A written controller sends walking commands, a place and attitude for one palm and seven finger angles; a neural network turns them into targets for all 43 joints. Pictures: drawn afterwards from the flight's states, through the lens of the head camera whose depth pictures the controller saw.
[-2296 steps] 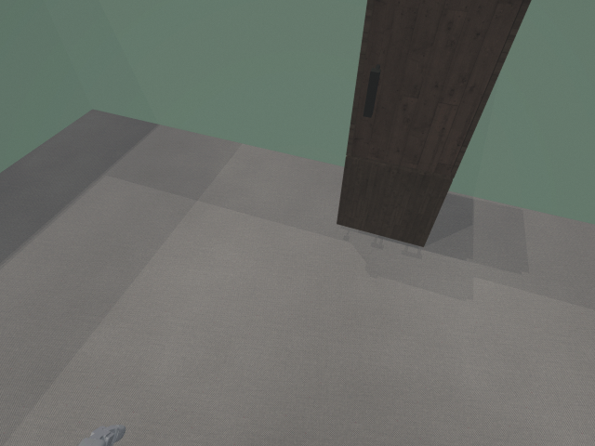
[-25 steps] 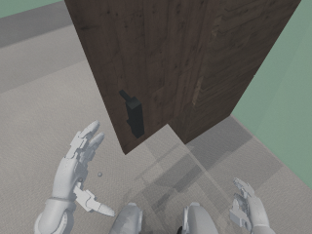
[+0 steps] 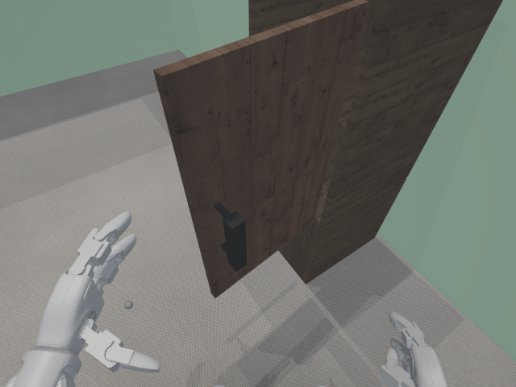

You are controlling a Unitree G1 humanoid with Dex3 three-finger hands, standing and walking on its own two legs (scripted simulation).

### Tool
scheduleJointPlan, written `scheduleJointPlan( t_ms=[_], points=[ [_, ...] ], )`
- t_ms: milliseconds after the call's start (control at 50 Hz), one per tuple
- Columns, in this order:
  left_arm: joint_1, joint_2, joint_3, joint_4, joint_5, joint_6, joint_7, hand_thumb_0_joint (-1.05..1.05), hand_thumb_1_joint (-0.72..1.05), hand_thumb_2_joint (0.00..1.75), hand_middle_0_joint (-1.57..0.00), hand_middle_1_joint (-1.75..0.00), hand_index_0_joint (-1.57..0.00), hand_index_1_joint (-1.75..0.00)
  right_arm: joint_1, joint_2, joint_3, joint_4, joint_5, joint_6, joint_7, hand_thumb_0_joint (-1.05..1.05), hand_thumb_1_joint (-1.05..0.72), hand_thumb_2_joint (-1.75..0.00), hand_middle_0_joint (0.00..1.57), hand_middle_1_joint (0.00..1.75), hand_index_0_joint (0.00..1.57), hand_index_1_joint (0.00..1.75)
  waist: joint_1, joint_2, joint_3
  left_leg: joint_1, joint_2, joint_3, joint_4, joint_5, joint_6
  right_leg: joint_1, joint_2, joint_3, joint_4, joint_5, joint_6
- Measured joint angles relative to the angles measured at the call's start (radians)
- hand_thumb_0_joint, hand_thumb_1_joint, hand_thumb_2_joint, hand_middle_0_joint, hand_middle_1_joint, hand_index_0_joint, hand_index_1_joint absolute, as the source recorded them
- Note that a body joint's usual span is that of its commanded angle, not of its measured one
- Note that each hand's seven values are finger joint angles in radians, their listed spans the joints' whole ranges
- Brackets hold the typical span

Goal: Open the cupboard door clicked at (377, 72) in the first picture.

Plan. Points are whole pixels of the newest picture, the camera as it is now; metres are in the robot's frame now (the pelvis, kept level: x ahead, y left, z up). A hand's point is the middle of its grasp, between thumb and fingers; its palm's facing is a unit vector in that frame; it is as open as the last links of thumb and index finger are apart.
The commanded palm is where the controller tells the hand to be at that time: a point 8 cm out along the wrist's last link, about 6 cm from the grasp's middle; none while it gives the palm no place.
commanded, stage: draw the hand back to the body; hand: left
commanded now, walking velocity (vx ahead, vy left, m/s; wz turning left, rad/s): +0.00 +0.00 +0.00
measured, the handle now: (229, 236) +0.38 +0.09 -0.01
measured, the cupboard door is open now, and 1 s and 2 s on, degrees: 97 97 97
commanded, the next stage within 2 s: step back with the hand held close in 1.02 s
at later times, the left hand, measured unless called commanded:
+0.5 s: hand (45, 245) +0.23 +0.25 +0.19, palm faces +0.37 -0.83 -0.42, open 10.8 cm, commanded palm +0.17 +0.29 +0.21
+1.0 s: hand (26, 238) +0.22 +0.25 +0.22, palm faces +0.42 -0.81 -0.42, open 7.5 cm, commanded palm +0.17 +0.29 +0.23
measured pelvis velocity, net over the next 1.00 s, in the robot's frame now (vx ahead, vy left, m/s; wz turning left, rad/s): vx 0.02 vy -0.01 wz -0.03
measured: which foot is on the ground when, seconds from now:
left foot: down 0.00-1.00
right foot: down 0.00-1.00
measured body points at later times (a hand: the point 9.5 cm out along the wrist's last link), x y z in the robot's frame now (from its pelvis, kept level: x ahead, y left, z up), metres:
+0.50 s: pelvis +0.03 +0.01 +0.05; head +0.02 -0.02 +0.50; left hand +0.20 +0.29 +0.21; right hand +0.21 -0.21 -0.03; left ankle -0.01 +0.11 -0.68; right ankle +0.03 -0.13 -0.68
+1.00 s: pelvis +0.02 -0.01 +0.06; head +0.01 -0.03 +0.51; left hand +0.19 +0.29 +0.24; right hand +0.20 -0.23 -0.02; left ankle -0.01 +0.11 -0.68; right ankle +0.03 -0.13 -0.68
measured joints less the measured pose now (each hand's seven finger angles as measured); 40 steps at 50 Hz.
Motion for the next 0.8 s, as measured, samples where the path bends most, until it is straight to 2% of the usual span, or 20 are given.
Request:
scheduleJointPlan(
  t_ms=[40, 100, 160, 240, 360, 520, 700, 800],
  points=[
    [0.019, 0.018, 0.001, -0.024, 0.057, 0.055, 0.089, -0.01, -0.39, 0.35, -0.15, -0.30, -0.16, -0.30, -0.006, 0.007, 0.002, 0.008, -0.006, 0.012, -0.011, 0.01, -0.90, -0.90, 0.21, 0.30, 0.20, 0.30, 0.000, 0.001, 0.003, 0.044, -0.001, 0.006, -0.043, 0.014, 0.001, 0.040, 0.000, 0.005, -0.038, 0.013, 0.003],
    [0.052, 0.017, 0.001, -0.050, 0.111, 0.118, 0.185, -0.01, -0.31, 0.38, -0.16, -0.30, -0.16, -0.30, -0.010, 0.013, 0.004, 0.013, -0.009, 0.022, -0.018, 0.01, -0.90, -0.90, 0.20, 0.30, 0.20, 0.30, 0.001, 0.015, 0.015, 0.108, -0.001, 0.014, -0.105, 0.035, 0.005, 0.103, 0.001, 0.011, -0.099, 0.034, 0.005],
    [0.076, 0.017, 0.000, -0.069, 0.140, 0.153, 0.240, -0.01, -0.22, 0.42, -0.16, -0.30, -0.16, -0.30, -0.009, 0.015, 0.010, 0.030, -0.013, 0.025, -0.024, 0.01, -0.90, -0.90, 0.20, 0.30, 0.20, 0.30, 0.009, 0.024, 0.029, 0.170, -0.003, 0.021, -0.164, 0.055, 0.009, 0.162, 0.000, 0.017, -0.155, 0.053, 0.008],
    [0.072, 0.022, 0.009, -0.079, 0.159, 0.170, 0.279, -0.01, -0.09, 0.47, -0.17, -0.30, -0.17, -0.30, -0.008, 0.015, 0.020, 0.065, -0.017, 0.015, -0.031, 0.01, -0.90, -0.90, 0.21, 0.30, 0.20, 0.30, 0.023, 0.031, 0.049, 0.250, -0.008, 0.025, -0.237, 0.079, 0.012, 0.240, -0.003, 0.020, -0.222, 0.074, 0.012],
    [0.037, 0.030, 0.060, -0.081, 0.166, 0.167, 0.298, 0.00, 0.11, 0.56, -0.18, -0.30, -0.18, -0.30, -0.020, 0.018, 0.026, 0.116, -0.021, -0.003, -0.030, 0.01, -0.90, -0.90, 0.21, 0.30, 0.20, 0.30, 0.035, 0.033, 0.075, 0.363, -0.011, 0.032, -0.341, 0.116, 0.013, 0.348, -0.004, 0.024, -0.318, 0.106, 0.014],
    [0.009, 0.045, 0.131, -0.105, 0.161, 0.141, 0.289, 0.00, 0.39, 0.68, -0.19, -0.30, -0.19, -0.30, -0.052, 0.015, 0.016, 0.155, -0.027, -0.024, -0.014, 0.01, -0.90, -0.90, 0.21, 0.30, 0.20, 0.30, 0.041, 0.033, 0.109, 0.482, -0.008, 0.042, -0.464, 0.165, 0.011, 0.461, 0.001, 0.032, -0.433, 0.154, 0.014],
    [-0.032, 0.068, 0.226, -0.132, 0.153, 0.107, 0.282, 0.01, 0.69, 0.81, -0.20, -0.30, -0.20, -0.30, -0.079, 0.011, 0.000, 0.184, -0.035, -0.030, 0.001, 0.01, -0.90, -0.90, 0.21, 0.30, 0.20, 0.30, 0.056, 0.033, 0.136, 0.557, -0.001, 0.047, -0.554, 0.209, 0.005, 0.535, 0.009, 0.034, -0.523, 0.198, 0.008],
    [-0.046, 0.041, 0.226, -0.098, 0.149, 0.099, 0.274, 0.01, 0.81, 0.86, -0.20, -0.30, -0.20, -0.30, -0.091, 0.010, -0.008, 0.191, -0.036, -0.016, 0.009, 0.01, -0.90, -0.90, 0.21, 0.30, 0.20, 0.30, 0.056, 0.039, 0.157, 0.576, 0.000, 0.050, -0.582, 0.227, 0.003, 0.551, 0.011, 0.036, -0.548, 0.216, 0.006]
  ],
)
